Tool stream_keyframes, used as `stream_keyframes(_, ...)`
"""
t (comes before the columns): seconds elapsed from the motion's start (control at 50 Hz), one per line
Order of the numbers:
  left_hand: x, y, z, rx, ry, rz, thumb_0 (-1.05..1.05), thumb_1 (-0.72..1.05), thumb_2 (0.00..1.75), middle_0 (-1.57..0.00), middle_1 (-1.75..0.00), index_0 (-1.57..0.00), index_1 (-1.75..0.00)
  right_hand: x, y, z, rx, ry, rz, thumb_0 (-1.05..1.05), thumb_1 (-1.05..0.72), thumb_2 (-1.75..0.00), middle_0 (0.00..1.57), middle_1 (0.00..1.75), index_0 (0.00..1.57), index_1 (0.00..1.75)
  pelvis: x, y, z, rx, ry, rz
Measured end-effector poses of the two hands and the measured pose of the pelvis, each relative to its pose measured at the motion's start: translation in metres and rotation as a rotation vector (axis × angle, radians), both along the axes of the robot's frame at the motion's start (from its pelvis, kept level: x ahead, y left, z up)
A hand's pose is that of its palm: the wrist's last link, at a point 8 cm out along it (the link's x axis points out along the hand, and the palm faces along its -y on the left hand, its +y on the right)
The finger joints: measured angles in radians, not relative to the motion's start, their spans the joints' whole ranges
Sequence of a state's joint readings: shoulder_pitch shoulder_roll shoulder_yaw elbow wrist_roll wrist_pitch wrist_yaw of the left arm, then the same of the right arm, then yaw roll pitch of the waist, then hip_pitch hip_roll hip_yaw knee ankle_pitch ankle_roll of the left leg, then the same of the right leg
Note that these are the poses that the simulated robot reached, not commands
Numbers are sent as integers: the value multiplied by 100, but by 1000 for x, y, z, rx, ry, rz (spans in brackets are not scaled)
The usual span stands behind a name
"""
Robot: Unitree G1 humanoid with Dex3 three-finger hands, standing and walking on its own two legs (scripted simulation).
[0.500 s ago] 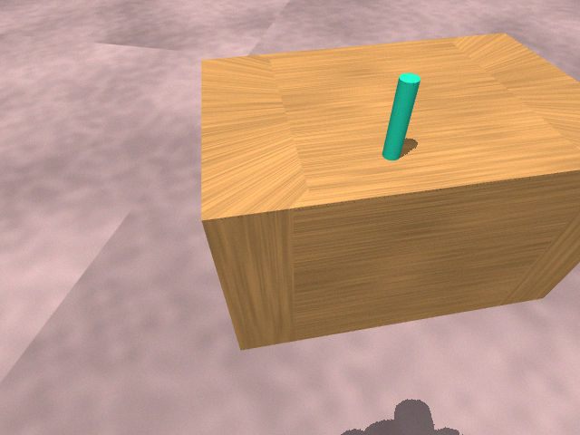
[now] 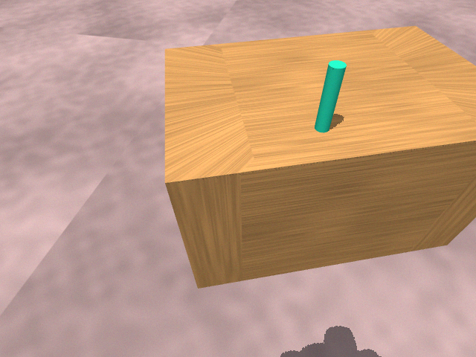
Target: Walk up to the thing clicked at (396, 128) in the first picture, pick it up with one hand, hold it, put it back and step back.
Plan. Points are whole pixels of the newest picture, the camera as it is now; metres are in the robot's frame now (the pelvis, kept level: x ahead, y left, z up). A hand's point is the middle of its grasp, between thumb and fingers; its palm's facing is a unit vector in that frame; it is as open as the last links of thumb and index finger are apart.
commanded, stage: stand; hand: right
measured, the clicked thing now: (328, 99) +0.76 -0.23 +0.02
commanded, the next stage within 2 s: walk up in 0.62 s
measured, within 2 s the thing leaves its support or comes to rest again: neither
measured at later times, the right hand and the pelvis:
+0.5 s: hand out of the picture +0.08 -0.25 -0.16, palm faces -0.05 +0.94 -0.33, open 7.4 cm; pelvis +0.00 +0.00 +0.00, yaw +0 degrees
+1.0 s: hand out of the picture +0.10 -0.39 -0.18, palm faces -0.10 +0.90 -0.43, open 7.4 cm; pelvis +0.07 -0.09 -0.03, yaw +4 degrees
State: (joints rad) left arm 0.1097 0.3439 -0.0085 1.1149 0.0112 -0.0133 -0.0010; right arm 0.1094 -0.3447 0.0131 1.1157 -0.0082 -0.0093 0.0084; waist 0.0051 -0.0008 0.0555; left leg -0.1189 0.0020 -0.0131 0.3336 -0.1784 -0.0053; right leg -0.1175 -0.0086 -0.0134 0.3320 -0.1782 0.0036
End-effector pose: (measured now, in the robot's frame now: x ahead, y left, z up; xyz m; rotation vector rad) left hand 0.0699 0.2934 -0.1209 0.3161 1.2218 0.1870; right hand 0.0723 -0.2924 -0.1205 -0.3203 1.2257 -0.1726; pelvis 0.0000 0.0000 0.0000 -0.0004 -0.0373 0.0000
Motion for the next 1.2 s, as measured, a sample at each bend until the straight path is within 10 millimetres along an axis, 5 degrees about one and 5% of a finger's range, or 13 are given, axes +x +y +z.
stream_keyframes(0.66, 1, 1, 1, -5, -2, 17, 0, 90, 90, -21, -30, -21, -30, 4, -4, 1, 1, -20, 6, 0, -90, -89, 20, 30, 20, 30, 5, -4, -1, 3, 4, 8)
stream_keyframes(0.76, 10, 6, 3, 9, -27, 36, 0, 90, 90, -21, -30, -21, -30, -13, -29, 4, -35, -12, 0, 0, -90, -89, 21, 30, 21, 30, 14, -21, -6, 27, 14, 24)
stream_keyframes(0.88, 29, -13, 8, 43, -26, 31, 0, 90, 90, -21, -30, -20, -30, -22, -87, 2, -83, 65, -11, 0, -90, -89, 21, 30, 21, 30, 38, -56, -14, 38, 2, 29)
stream_keyframes(1.0, 31, -49, 3, 70, -64, 82, 0, 90, 90, -21, -30, -20, -30, 24, -135, -14, -116, 84, 24, 1, -90, -89, 20, 30, 20, 30, 69, -91, -29, 2, -20, 68)
stream_keyframes(1.2, 35, -92, -4, -18, -10, 163, 0, 90, 90, -21, -30, -21, -30, 154, -127, 18, -68, -56, 178, 0, -90, -89, 20, 30, 20, 30, 131, -106, -12, -14, -7, 110)
